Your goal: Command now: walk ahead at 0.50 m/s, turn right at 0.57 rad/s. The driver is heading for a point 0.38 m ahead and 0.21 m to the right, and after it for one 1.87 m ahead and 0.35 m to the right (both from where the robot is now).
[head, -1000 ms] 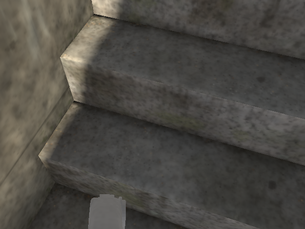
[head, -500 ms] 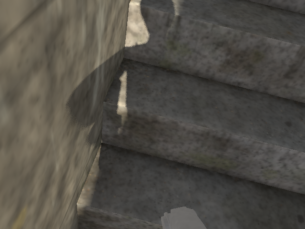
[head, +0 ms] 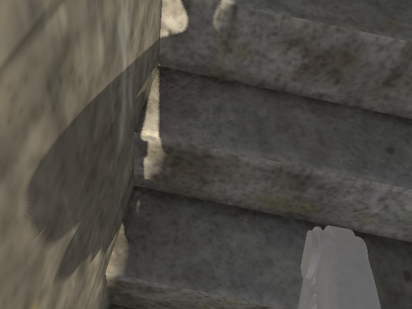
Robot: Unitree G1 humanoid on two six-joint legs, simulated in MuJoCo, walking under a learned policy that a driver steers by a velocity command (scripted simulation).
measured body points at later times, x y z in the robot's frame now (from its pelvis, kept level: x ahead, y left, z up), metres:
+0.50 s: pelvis +0.14 -0.12 +0.11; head +0.18 -0.14 +0.56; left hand +0.35 +0.09 +0.01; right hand +0.30 -0.43 +0.05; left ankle +0.08 +0.06 -0.38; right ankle +0.21 -0.25 -0.54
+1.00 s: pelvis +0.19 -0.13 +0.18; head +0.19 -0.11 +0.63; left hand +0.41 -0.02 +0.07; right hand +0.13 -0.33 +0.04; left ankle +0.22 +0.01 -0.55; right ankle +0.21 -0.26 -0.55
